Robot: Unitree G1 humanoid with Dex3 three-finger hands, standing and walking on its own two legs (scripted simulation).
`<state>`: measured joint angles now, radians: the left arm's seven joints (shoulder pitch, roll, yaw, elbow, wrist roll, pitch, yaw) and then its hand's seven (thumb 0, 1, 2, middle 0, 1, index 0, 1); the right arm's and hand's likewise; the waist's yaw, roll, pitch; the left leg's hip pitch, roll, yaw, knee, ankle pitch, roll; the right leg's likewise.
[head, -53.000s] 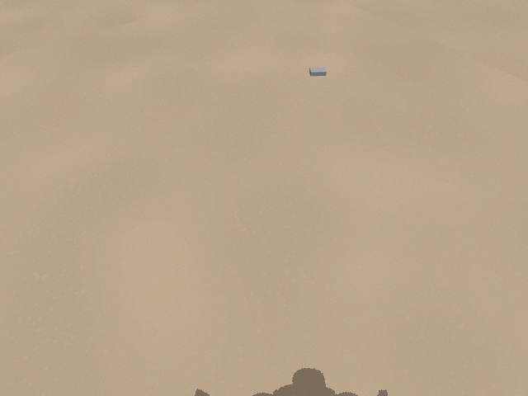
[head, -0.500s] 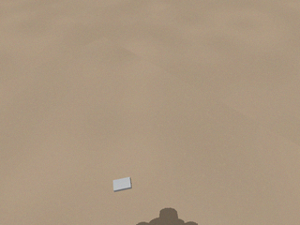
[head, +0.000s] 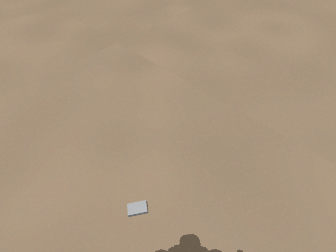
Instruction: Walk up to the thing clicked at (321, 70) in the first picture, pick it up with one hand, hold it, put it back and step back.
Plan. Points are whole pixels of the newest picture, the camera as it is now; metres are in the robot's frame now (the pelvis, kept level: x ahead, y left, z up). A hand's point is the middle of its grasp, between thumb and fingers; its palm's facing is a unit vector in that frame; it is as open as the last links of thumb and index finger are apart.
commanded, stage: stand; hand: left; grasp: from above
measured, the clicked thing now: (137, 208) +0.47 +0.23 -0.77
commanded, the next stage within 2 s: step back in 0.66 s
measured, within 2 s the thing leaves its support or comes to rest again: neither
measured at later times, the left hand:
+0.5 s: hand out of the picture +0.06 +0.25 -0.16, palm faces +0.01 -0.94 -0.34, open 7.4 cm
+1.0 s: hand out of the picture +0.09 +0.32 -0.19, palm faces +0.00 -0.93 -0.37, open 7.4 cm
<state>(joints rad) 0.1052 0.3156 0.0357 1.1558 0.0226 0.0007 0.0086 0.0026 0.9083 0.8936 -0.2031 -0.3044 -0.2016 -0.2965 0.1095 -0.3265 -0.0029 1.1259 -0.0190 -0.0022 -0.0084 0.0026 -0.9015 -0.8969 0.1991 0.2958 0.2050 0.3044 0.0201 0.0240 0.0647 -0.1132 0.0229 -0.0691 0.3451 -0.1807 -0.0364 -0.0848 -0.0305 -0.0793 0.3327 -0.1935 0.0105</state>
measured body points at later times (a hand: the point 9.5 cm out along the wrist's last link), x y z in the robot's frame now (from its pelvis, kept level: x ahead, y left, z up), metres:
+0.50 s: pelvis +0.00 +0.00 +0.00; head +0.01 -0.01 +0.45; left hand +0.06 +0.30 -0.13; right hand +0.07 -0.29 -0.14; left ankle +0.01 +0.14 -0.75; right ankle -0.01 -0.12 -0.75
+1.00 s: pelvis -0.05 +0.06 -0.03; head +0.04 +0.08 +0.41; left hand +0.09 +0.37 -0.16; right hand +0.02 -0.27 -0.14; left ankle -0.05 +0.15 -0.75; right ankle -0.01 -0.12 -0.73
